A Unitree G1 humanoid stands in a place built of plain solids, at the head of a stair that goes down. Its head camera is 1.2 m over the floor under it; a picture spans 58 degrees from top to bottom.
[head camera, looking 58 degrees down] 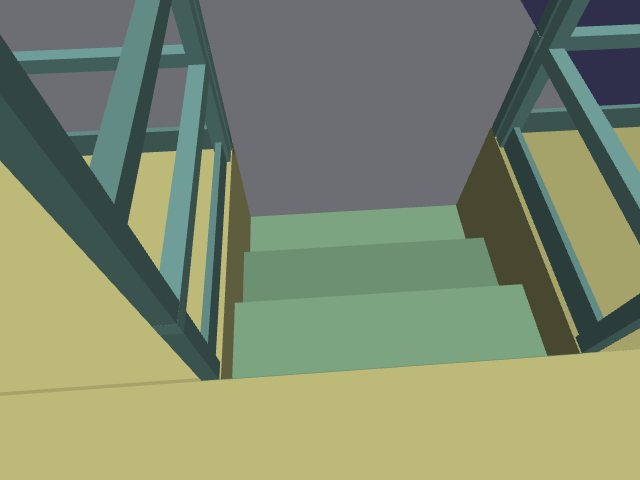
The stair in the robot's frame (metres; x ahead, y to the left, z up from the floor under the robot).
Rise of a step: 0.17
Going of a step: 0.30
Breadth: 1.02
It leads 4 degrees to the left of straight ahead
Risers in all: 4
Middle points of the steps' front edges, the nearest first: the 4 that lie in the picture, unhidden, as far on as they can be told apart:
0.34 -0.23 0.00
0.64 -0.21 -0.17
0.94 -0.19 -0.34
1.24 -0.17 -0.51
